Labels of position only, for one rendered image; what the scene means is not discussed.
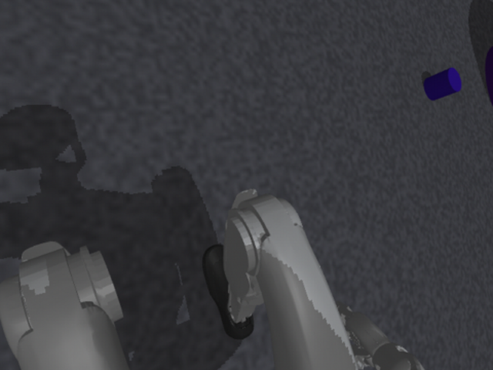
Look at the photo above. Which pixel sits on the right robot arm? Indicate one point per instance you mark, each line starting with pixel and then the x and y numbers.
pixel 392 356

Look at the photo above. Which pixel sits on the right robot foot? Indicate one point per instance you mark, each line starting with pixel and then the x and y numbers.
pixel 218 288

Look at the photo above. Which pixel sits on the right robot hand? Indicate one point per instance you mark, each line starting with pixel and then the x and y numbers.
pixel 366 336

